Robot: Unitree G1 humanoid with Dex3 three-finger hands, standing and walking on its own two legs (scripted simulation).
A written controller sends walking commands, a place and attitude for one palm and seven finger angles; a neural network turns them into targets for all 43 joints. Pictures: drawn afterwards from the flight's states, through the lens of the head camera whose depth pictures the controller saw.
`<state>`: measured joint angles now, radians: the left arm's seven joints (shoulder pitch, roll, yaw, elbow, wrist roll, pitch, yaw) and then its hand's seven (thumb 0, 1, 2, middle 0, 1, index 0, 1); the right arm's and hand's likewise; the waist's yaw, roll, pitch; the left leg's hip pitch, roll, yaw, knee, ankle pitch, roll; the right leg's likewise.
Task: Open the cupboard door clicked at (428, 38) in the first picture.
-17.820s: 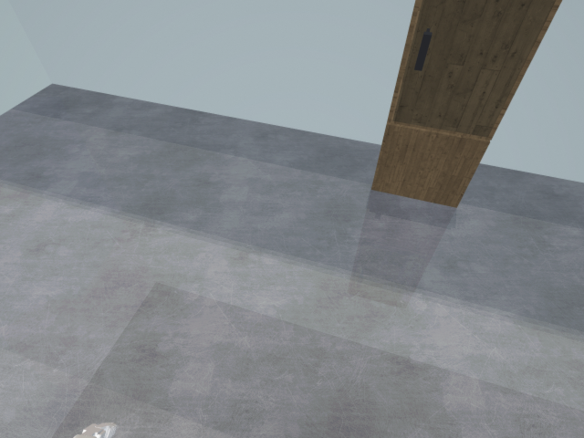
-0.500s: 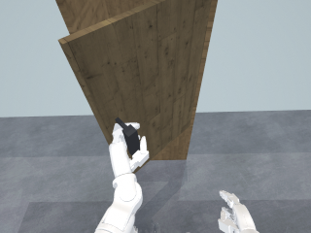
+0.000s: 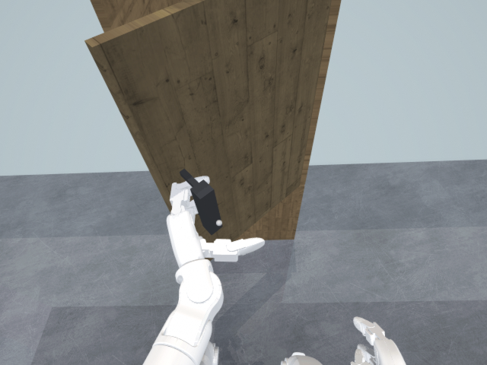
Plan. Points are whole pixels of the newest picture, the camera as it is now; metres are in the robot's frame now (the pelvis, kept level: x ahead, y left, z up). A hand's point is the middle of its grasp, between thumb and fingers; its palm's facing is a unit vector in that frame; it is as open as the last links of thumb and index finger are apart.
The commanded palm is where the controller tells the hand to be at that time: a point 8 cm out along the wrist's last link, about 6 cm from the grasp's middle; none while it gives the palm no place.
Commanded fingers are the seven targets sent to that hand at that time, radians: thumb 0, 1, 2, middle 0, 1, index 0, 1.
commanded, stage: open thumb and fingers to let go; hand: left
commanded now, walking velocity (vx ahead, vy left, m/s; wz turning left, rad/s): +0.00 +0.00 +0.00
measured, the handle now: (199, 201) +0.38 +0.09 +0.05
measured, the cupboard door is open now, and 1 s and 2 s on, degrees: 42 46 46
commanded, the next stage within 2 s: slide the hand sideways off the handle in 0.24 s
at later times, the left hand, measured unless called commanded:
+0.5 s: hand (225, 243) +0.30 +0.04 +0.05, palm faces -0.07 -1.00 -0.05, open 16.0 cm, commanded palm +0.29 +0.07 +0.05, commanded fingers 0.00 -0.50 0.30 -0.15 -0.30 -0.15 -0.30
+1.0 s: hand (210, 260) +0.27 +0.06 +0.05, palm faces -0.09 -1.00 +0.01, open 16.2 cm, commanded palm +0.25 +0.13 +0.05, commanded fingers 0.00 -0.50 0.30 -0.15 -0.30 -0.15 -0.30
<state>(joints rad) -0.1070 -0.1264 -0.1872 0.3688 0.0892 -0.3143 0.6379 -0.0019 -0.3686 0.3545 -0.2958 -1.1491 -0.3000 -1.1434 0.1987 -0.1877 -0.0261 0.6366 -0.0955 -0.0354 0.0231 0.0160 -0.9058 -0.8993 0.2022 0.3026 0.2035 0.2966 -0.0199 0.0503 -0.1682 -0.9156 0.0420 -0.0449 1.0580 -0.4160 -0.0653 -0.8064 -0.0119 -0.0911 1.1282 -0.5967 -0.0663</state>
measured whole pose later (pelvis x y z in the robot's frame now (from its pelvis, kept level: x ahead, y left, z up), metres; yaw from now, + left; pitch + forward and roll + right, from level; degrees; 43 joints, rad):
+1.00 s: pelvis +0.00 +0.03 +0.00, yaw -2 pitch +14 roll +0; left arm 0.14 -0.01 -0.27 0.14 0.02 -0.39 0.20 -0.01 -0.50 0.30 -0.18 -0.32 -0.18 -0.31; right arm 0.23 -0.20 0.00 0.48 -0.03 0.04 0.02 0.02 -0.90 -0.90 0.20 0.30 0.20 0.30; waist -0.02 0.03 -0.14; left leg -0.91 0.04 0.01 1.11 -0.45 -0.03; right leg -0.80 -0.02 -0.04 1.15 -0.60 -0.02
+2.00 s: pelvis +0.01 +0.03 +0.01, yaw -1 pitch +11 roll -1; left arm 0.56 0.16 -0.03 -0.28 -0.18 -0.31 -0.07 -0.01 -0.50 0.30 -0.15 -0.30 -0.15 -0.30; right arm 0.28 -0.22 0.02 0.41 0.02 -0.03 -0.05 0.02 -0.90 -0.90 0.20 0.30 0.21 0.30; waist 0.00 0.06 -0.16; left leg -0.79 0.05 -0.04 1.05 -0.44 -0.03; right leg -0.66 0.00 -0.08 1.05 -0.58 -0.03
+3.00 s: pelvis +0.03 +0.06 +0.09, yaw -3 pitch -3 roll +0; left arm 0.46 0.33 0.35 -0.39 -0.07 -0.06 0.13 0.01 0.81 0.86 -0.20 -0.30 -0.20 -0.30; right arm 0.19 -0.23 0.03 0.61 0.00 -0.08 -0.09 0.02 -0.90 -0.90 0.21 0.30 0.21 0.30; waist 0.07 0.05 0.01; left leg -0.17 0.01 0.05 0.44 -0.22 0.01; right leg -0.05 -0.03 -0.01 0.40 -0.30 0.02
